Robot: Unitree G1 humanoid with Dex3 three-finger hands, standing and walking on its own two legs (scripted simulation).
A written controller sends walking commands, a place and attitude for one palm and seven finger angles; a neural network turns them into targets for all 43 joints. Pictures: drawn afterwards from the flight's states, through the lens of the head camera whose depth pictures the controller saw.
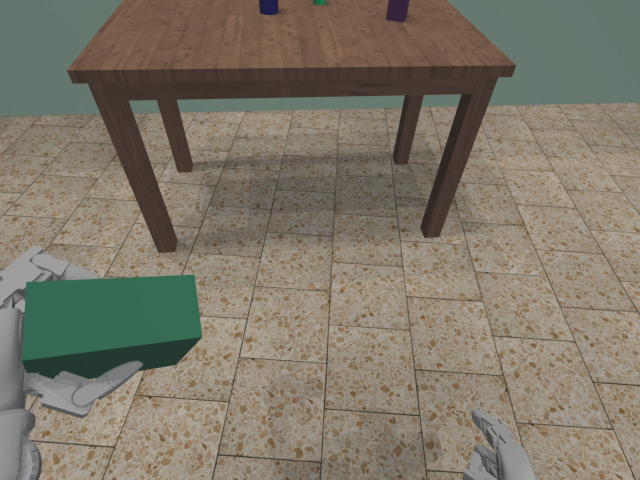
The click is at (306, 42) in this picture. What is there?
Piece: table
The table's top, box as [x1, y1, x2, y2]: [67, 0, 515, 83]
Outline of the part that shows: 67,71 73,83 511,76 515,64 446,0 409,0 407,16 403,22 390,21 385,19 388,0 326,0 326,3 323,5 313,4 312,0 278,0 278,12 273,15 261,14 259,12 258,0 123,0 68,68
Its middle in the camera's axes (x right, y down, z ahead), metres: -0.09 -0.72 +1.34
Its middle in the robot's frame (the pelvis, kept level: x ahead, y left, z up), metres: +1.48 +0.17 -0.01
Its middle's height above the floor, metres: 0.76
